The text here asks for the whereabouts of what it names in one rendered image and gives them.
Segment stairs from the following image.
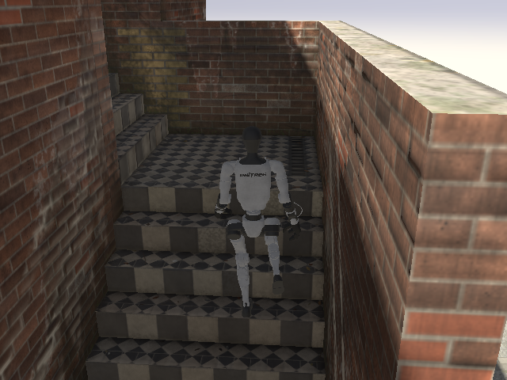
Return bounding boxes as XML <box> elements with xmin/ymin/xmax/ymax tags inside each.
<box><xmin>109</xmin><ymin>73</ymin><xmax>169</xmax><ymax>185</ymax></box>
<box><xmin>86</xmin><ymin>186</ymin><xmax>326</xmax><ymax>380</ymax></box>

